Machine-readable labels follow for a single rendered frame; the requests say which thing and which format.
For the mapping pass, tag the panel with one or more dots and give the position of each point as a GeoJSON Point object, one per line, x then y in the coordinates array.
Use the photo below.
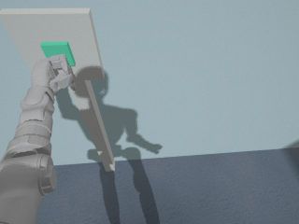
{"type": "Point", "coordinates": [29, 27]}

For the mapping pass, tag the button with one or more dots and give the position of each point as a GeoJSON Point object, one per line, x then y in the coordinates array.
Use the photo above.
{"type": "Point", "coordinates": [57, 48]}

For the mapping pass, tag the robot left forearm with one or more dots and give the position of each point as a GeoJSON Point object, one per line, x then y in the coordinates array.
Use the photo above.
{"type": "Point", "coordinates": [34, 129]}

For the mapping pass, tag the left robot hand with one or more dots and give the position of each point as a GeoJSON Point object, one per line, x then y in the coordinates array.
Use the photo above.
{"type": "Point", "coordinates": [43, 74]}

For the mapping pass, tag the left robot upper arm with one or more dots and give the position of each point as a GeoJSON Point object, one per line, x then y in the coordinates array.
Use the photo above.
{"type": "Point", "coordinates": [24, 183]}

